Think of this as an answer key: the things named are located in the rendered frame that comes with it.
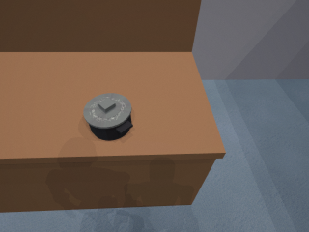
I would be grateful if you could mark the lid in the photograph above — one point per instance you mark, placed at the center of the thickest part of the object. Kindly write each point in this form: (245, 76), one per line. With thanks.
(97, 118)

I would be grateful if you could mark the knob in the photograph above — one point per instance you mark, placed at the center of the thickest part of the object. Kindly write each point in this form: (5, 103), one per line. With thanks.
(106, 105)

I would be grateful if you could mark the table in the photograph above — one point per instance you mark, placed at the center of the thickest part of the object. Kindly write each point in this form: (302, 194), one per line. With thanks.
(55, 56)

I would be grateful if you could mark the pot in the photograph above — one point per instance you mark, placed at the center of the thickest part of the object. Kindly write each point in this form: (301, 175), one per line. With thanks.
(113, 133)

